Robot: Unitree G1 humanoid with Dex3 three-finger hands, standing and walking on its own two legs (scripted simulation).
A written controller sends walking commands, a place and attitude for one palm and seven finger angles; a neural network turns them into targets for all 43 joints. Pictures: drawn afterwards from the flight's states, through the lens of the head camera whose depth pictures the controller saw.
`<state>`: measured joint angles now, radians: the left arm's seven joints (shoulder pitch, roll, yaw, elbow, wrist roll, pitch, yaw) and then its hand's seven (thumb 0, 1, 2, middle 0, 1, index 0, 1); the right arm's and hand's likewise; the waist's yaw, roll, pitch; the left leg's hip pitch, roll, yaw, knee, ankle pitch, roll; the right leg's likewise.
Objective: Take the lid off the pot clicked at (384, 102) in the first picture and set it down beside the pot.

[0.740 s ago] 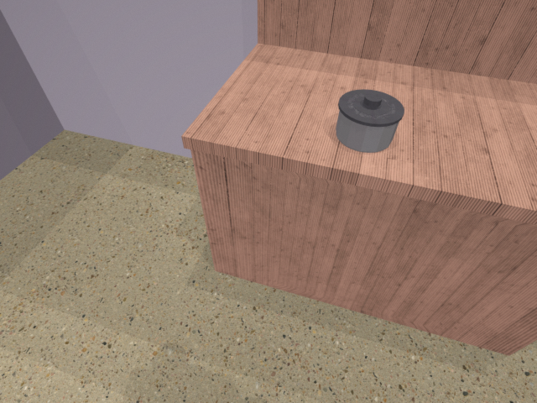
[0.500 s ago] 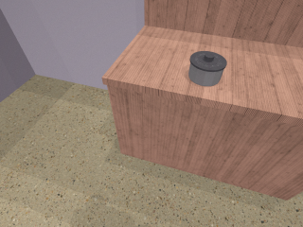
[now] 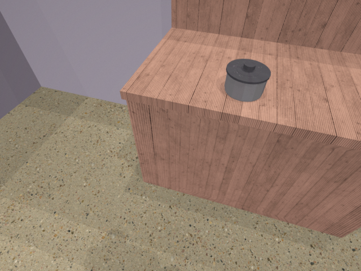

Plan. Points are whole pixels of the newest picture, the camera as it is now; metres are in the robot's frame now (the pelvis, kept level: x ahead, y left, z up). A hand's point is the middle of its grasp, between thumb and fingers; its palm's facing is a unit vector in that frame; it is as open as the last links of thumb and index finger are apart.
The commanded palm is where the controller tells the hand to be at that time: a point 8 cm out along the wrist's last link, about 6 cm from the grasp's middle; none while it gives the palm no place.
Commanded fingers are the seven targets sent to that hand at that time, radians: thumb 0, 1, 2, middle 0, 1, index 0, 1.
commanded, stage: turn to face it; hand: left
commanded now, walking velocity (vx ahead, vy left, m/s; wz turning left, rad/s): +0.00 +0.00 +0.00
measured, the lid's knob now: (249, 65) +0.78 -0.21 +0.06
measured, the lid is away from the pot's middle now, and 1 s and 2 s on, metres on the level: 0.00 0.00 0.00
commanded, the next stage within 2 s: take the last steps up to it in 0.58 s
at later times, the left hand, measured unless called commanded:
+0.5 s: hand out of the picture +0.05 +0.19 -0.18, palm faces -0.07 -0.97 -0.23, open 7.4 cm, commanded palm none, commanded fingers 0.00 0.90 0.90 -0.20 -0.30 -0.20 -0.30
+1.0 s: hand out of the picture +0.07 +0.14 -0.17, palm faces -0.19 -0.96 -0.20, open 7.4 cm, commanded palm none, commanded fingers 0.00 0.90 0.90 -0.20 -0.30 -0.20 -0.30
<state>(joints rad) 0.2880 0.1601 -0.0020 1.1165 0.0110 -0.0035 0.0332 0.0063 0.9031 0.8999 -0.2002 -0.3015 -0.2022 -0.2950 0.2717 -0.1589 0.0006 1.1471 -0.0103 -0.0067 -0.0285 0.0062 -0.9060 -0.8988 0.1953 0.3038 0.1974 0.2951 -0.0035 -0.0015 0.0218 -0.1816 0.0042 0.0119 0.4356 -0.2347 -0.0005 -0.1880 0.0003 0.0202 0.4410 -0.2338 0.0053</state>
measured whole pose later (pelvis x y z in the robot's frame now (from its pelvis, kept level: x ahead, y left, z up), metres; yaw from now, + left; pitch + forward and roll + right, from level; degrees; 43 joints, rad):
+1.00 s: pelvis +0.03 -0.04 +0.00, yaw -15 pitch +0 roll +0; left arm 0.36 0.15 0.05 1.03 0.02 -0.02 0.01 0.01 0.90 0.90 -0.20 -0.30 -0.20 -0.29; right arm 0.25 -0.20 -0.05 1.05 -0.03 0.02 0.00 0.01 -0.91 -0.90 0.20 0.30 0.20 0.30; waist 0.00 0.02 0.01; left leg -0.50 0.11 0.09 1.09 -0.38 -0.01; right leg -0.15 0.04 -0.07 0.43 -0.28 -0.07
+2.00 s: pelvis +0.26 -0.16 -0.01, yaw -17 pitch +0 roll +0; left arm 0.13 0.16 0.05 0.96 0.02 0.01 0.05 0.00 0.91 0.90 -0.20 -0.30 -0.21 -0.30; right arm 0.10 -0.22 -0.07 0.98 -0.03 0.07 -0.02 0.00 -0.91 -0.90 0.19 0.30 0.19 0.29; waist 0.01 0.02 0.10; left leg -0.53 0.01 0.02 1.11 -0.44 -0.06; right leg -0.35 -0.07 -0.15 0.50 -0.15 -0.03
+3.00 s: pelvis +0.22 -0.06 +0.00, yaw -18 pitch -1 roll +0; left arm 0.33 0.13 -0.01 1.10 0.02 -0.01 0.04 0.00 0.90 0.90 -0.20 -0.30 -0.20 -0.29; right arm 0.34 -0.12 -0.01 1.12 -0.02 0.01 -0.02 0.01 -0.91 -0.90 0.20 0.30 0.20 0.30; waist -0.02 -0.02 0.03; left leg -0.24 -0.05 0.09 0.38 -0.13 0.08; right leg -0.13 -0.01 -0.02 0.44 -0.30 -0.01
